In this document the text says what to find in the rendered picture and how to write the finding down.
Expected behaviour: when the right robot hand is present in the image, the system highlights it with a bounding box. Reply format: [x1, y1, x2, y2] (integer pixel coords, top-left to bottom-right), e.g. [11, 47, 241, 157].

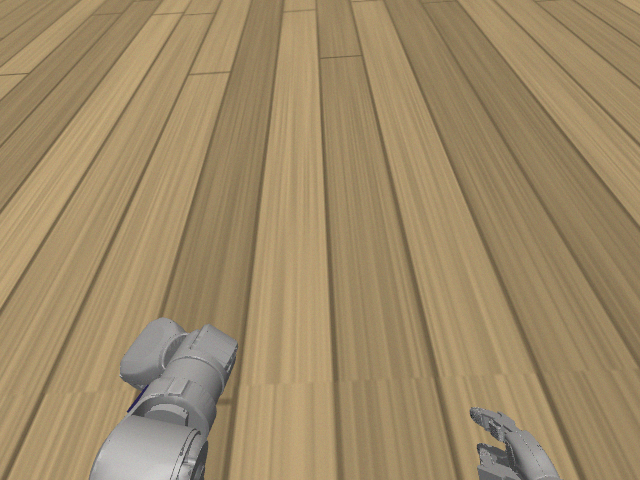
[470, 407, 560, 480]

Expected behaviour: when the left robot arm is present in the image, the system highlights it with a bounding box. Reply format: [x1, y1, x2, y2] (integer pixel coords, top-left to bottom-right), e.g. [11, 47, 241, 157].
[89, 324, 238, 480]

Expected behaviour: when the small box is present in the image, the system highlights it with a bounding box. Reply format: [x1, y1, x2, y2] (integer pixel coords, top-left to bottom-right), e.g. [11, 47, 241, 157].
[127, 385, 149, 413]

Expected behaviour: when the left robot hand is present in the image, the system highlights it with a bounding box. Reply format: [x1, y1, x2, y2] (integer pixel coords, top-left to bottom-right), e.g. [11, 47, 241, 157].
[119, 317, 186, 391]

